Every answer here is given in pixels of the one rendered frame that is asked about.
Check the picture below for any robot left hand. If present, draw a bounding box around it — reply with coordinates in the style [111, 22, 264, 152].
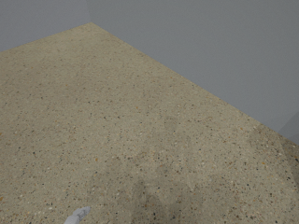
[64, 206, 91, 224]

